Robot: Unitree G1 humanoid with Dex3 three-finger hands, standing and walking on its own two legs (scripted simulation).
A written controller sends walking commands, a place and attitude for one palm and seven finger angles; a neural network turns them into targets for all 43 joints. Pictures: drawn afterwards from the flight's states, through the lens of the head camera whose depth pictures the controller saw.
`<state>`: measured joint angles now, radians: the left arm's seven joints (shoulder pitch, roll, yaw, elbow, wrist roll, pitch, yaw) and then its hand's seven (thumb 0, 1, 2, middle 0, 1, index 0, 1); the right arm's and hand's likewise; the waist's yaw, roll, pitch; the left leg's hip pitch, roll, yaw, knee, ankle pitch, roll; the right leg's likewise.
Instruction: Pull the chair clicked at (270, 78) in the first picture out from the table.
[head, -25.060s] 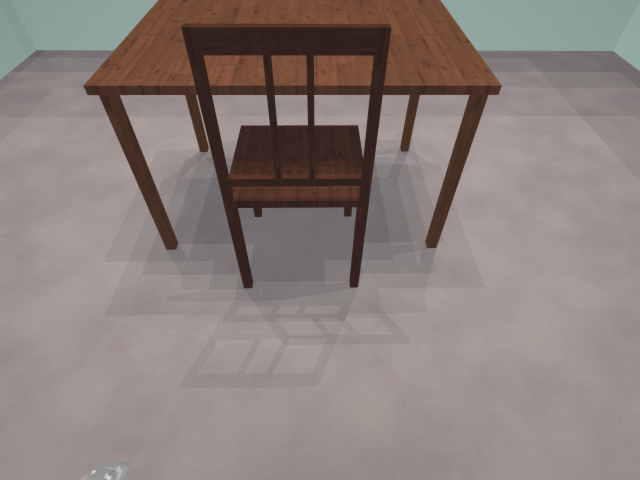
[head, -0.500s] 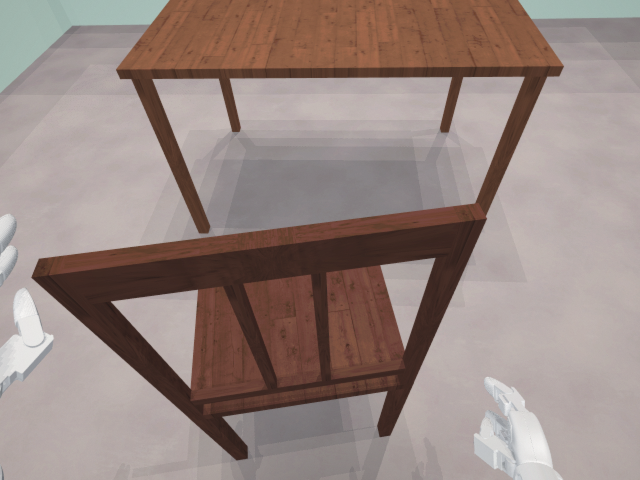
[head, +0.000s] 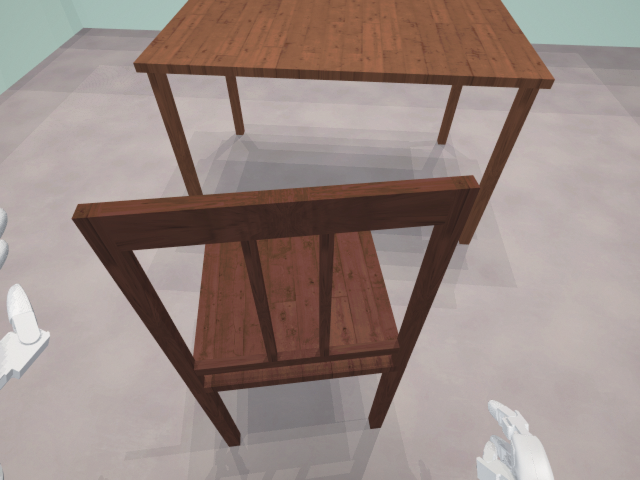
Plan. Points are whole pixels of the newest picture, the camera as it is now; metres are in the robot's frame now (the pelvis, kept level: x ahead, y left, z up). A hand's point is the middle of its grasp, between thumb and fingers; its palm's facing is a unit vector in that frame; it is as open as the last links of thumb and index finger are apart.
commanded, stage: step back with the hand held close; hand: left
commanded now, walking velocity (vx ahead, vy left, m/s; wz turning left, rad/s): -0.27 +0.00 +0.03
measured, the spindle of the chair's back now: (262, 308) +0.37 +0.13 -0.05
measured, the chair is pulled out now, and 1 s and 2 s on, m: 0.59 0.59 0.59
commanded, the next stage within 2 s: stop stepping back and stand still in 1.38 s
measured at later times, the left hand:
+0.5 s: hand (28, 351) +0.18 +0.26 +0.18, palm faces +0.49 -0.73 -0.48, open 7.4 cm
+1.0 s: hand out of the picture +0.16 +0.28 +0.18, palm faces +0.48 -0.70 -0.52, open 7.4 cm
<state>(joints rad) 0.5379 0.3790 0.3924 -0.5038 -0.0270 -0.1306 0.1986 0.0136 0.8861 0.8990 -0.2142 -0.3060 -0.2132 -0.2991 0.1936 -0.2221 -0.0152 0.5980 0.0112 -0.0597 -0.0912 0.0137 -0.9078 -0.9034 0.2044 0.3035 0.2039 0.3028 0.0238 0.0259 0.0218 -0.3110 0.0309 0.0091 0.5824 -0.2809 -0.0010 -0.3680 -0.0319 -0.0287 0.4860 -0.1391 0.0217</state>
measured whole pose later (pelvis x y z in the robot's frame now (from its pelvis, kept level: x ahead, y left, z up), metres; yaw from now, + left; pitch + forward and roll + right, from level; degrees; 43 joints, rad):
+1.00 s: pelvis -0.04 +0.00 +0.00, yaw +2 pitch +3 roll -3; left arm 0.56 0.48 0.51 -0.54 -0.03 -0.26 0.18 0.01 0.88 0.90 -0.22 -0.31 -0.22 -0.30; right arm 0.17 -0.17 -0.05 0.65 -0.01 -0.15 -0.08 0.01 -0.91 -0.90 0.20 0.30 0.20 0.30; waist 0.00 0.00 0.01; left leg -0.44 0.06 -0.02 0.59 -0.20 -0.01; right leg -0.42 0.02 -0.01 0.82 -0.41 0.01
